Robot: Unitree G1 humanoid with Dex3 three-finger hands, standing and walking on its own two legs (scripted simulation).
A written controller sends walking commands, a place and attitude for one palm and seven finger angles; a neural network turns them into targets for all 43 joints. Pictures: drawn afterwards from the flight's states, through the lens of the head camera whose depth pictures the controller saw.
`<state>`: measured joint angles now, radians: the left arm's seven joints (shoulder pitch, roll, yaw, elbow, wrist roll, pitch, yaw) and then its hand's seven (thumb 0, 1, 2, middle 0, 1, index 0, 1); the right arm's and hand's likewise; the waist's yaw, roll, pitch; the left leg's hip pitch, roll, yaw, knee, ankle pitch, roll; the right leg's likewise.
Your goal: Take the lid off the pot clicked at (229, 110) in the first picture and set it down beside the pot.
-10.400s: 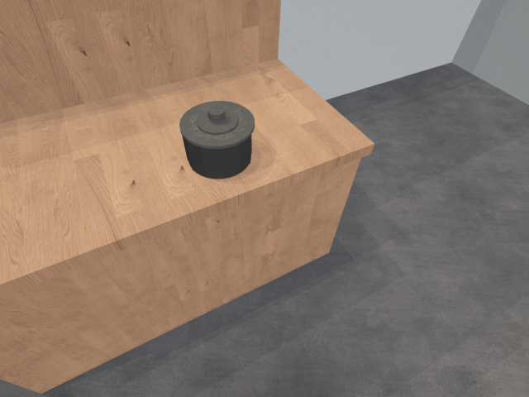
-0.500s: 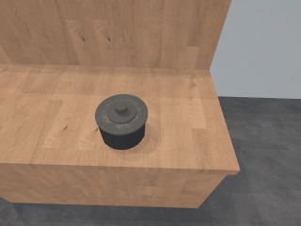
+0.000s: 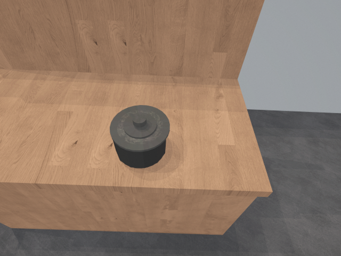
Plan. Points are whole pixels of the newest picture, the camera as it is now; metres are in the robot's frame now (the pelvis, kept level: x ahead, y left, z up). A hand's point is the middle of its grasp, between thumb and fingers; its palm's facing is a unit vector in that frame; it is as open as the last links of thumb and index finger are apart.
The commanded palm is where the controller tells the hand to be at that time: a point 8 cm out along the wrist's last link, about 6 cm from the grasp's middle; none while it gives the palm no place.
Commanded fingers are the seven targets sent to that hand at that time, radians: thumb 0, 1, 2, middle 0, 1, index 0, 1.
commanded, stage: look again from close up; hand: left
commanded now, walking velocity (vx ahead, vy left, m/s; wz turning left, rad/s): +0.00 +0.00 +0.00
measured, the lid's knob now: (139, 120) +0.48 +0.13 +0.01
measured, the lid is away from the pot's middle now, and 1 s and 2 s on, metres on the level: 0.00 0.00 0.00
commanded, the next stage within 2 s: lift the closed hand beside the body in 0.04 s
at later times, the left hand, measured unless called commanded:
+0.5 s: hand out of the picture +0.12 +0.18 -0.08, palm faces +0.16 -0.97 -0.17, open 5.0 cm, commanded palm +0.08 +0.24 -0.06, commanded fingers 0.00 0.90 0.90 -1.04 -1.21 -1.04 -1.21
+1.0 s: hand out of the picture +0.11 +0.24 -0.06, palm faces +0.25 -0.90 -0.37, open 3.1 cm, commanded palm +0.06 +0.28 -0.02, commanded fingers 0.00 0.90 0.90 -1.30 -1.50 -1.30 -1.50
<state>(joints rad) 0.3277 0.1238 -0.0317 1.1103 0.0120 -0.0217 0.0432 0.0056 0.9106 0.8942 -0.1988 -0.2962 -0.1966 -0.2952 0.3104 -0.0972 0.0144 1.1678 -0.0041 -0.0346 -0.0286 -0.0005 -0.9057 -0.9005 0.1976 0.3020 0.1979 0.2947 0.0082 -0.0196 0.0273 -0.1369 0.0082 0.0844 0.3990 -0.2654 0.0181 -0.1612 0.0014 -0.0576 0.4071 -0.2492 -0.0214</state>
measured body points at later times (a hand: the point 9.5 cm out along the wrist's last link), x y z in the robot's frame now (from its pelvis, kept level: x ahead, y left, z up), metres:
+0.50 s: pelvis -0.02 +0.01 -0.01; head -0.02 +0.01 +0.44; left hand +0.11 +0.23 -0.06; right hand +0.18 -0.23 -0.07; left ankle -0.03 +0.10 -0.74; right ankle -0.02 -0.10 -0.74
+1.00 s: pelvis -0.01 +0.01 -0.01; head +0.02 +0.00 +0.44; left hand +0.09 +0.29 -0.04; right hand +0.16 -0.21 -0.11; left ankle -0.03 +0.10 -0.74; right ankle -0.02 -0.10 -0.74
